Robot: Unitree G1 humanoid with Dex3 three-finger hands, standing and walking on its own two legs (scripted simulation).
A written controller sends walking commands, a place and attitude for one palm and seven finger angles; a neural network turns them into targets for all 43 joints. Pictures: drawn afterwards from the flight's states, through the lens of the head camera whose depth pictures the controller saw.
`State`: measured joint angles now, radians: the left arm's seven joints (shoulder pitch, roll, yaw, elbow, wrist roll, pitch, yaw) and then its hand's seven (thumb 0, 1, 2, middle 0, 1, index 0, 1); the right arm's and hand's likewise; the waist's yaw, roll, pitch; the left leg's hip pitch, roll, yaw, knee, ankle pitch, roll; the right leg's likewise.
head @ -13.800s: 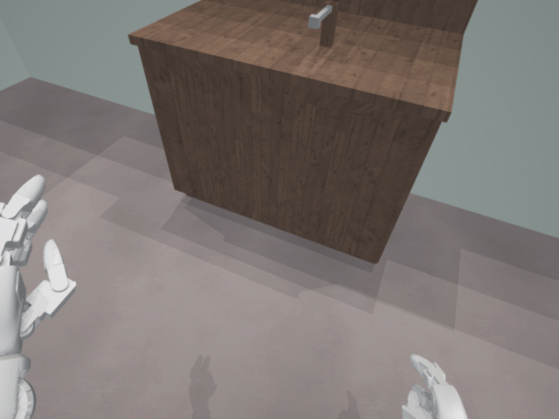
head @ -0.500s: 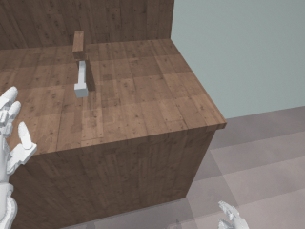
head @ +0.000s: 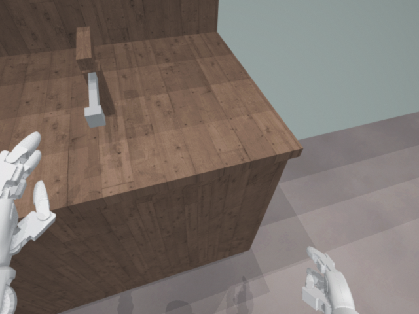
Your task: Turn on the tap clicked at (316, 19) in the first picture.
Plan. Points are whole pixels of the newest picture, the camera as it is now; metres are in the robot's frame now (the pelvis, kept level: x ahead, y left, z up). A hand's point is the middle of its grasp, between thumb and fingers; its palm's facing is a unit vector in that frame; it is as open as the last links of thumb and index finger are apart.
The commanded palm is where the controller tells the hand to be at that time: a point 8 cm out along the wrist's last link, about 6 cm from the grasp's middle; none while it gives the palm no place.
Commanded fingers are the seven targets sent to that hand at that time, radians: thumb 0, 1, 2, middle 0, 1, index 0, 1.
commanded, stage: come to a stop and stand still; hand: left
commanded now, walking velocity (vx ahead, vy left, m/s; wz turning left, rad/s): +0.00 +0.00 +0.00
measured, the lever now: (95, 116) +0.41 +0.24 +0.16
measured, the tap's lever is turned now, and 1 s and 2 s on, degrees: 0 0 0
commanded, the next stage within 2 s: look again from close up in 0.42 s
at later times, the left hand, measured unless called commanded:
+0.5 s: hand (42, 227) +0.20 +0.24 +0.15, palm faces +0.36 -0.86 -0.37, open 7.4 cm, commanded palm +0.14 +0.27 +0.18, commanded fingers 0.00 0.90 0.90 -0.20 -0.30 -0.20 -0.30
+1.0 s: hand (32, 217) +0.21 +0.25 +0.17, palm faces +0.39 -0.84 -0.38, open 7.4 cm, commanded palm +0.15 +0.28 +0.18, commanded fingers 0.00 0.90 0.90 -0.20 -0.30 -0.20 -0.30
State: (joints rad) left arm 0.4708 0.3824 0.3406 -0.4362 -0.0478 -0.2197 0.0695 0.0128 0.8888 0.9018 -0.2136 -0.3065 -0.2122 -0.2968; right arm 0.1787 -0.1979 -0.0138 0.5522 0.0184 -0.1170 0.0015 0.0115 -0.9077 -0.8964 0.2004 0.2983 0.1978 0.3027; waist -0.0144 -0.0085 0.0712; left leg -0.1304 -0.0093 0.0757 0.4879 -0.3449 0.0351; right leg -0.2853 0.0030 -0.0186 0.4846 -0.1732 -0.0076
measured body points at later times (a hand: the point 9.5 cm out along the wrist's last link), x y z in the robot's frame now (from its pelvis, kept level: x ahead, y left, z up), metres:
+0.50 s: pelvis -0.03 -0.01 +0.01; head -0.02 +0.01 +0.45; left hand +0.18 +0.28 +0.17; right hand +0.14 -0.23 -0.06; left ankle -0.04 +0.09 -0.74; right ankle +0.05 -0.11 -0.74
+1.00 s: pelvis -0.01 +0.00 +0.01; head +0.01 +0.01 +0.46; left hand +0.18 +0.29 +0.19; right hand +0.19 -0.21 -0.06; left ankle -0.04 +0.09 -0.74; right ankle +0.05 -0.11 -0.74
